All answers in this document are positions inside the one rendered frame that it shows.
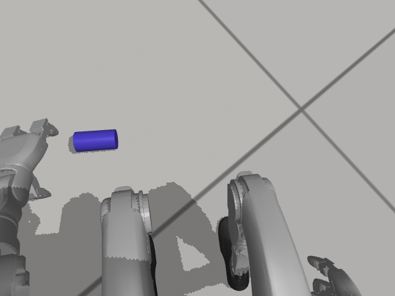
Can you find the left robot arm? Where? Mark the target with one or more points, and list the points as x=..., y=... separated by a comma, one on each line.
x=15, y=184

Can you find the right robot foot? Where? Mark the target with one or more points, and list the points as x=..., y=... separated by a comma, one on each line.
x=238, y=283

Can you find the can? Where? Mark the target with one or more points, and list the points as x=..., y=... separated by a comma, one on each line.
x=95, y=140

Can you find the right robot hand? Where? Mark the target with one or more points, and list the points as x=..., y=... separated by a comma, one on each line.
x=340, y=284

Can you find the left robot hand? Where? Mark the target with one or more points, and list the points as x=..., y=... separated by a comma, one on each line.
x=26, y=150

